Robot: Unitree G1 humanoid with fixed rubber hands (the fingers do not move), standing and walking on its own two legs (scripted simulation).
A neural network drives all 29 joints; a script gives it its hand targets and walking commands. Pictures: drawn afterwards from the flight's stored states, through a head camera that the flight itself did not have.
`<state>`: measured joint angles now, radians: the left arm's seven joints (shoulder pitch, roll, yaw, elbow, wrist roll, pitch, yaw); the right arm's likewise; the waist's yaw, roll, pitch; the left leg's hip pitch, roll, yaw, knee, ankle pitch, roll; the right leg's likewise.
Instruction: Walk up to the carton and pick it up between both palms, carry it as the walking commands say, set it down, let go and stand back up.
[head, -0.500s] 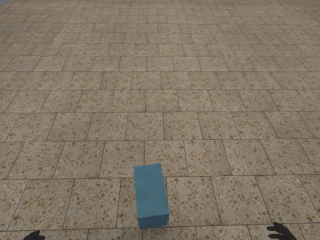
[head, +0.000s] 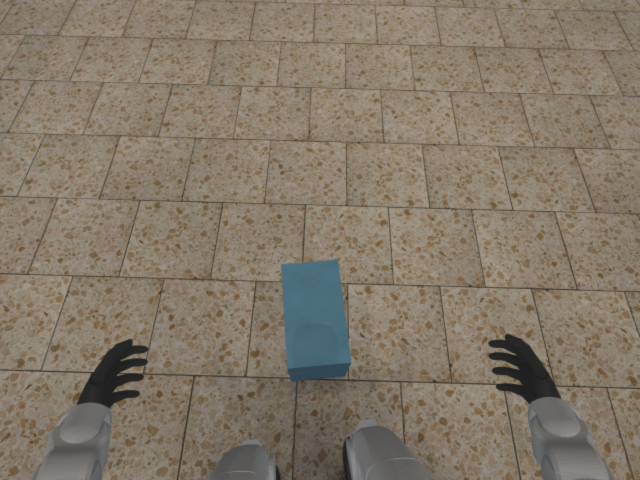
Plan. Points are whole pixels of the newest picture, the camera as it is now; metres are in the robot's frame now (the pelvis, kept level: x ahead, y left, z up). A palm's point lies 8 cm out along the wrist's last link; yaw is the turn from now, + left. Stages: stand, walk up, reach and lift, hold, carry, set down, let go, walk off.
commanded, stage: reach and lift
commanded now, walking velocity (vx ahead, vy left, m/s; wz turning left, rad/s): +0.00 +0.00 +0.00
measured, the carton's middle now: (314, 322) +0.47 -0.01 -0.63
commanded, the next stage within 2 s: none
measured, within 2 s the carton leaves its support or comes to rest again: neither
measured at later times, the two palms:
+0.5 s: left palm (166, 325) +0.33 +0.22 -0.12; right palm (470, 321) +0.32 -0.24 -0.14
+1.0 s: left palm (216, 268) +0.45 +0.17 -0.19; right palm (413, 261) +0.45 -0.19 -0.19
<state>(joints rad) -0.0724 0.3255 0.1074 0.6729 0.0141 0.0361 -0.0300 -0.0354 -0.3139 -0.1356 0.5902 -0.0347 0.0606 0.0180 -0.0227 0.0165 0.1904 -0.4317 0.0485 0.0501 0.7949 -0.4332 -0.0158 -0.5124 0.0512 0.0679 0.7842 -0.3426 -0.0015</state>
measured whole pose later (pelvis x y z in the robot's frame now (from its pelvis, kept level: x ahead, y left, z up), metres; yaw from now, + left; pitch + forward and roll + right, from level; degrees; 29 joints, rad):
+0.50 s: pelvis -0.05 -0.01 -0.05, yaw +1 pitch +20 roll +1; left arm -0.58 0.26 0.12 0.68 -0.06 0.19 0.07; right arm -0.59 -0.29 -0.14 0.71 0.00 0.18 0.02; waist -0.02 0.02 0.12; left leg -0.98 0.03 0.05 1.03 -0.41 -0.02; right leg -1.05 0.04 0.07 1.01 -0.31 0.01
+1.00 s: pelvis -0.04 -0.01 -0.07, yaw +2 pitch +39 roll +2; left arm -1.01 0.19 0.24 0.74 0.00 0.13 0.11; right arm -1.05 -0.23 -0.20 0.78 0.01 0.13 -0.03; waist -0.02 0.02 0.11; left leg -1.34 0.03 0.04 1.06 -0.39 -0.02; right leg -1.42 0.04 0.07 1.04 -0.30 0.00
